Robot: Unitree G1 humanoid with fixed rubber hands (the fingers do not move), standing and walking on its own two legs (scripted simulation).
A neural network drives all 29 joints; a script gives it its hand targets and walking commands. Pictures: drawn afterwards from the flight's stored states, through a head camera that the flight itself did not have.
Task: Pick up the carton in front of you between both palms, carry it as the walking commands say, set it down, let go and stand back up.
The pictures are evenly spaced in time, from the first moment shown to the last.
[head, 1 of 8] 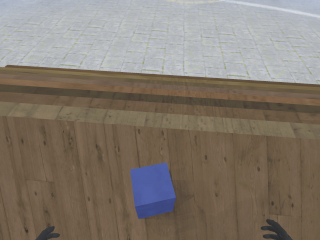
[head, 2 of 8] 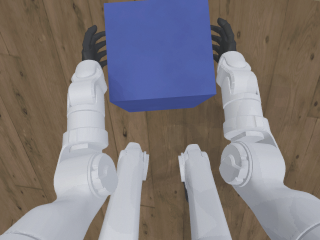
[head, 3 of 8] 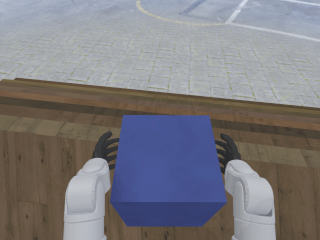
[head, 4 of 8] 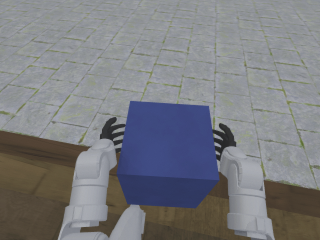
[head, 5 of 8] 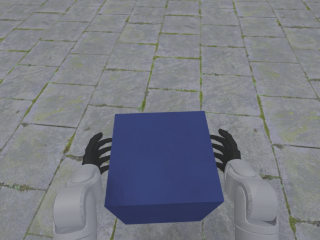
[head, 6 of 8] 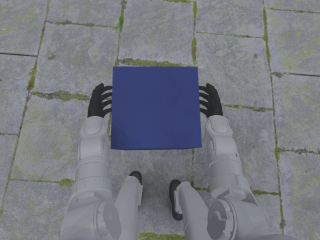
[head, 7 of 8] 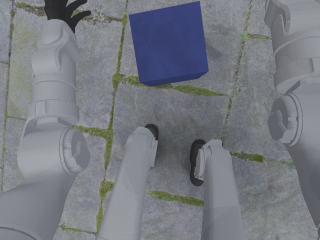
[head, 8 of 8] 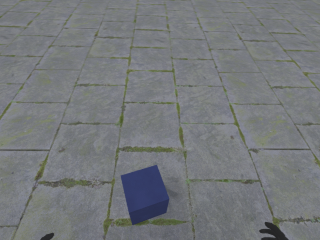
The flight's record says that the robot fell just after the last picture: no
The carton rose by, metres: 0.68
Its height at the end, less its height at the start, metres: -1.49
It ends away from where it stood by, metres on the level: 5.00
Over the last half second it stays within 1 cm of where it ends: yes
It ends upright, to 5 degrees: yes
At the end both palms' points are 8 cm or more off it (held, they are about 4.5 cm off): yes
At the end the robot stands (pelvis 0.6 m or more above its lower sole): yes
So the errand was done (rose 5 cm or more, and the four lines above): yes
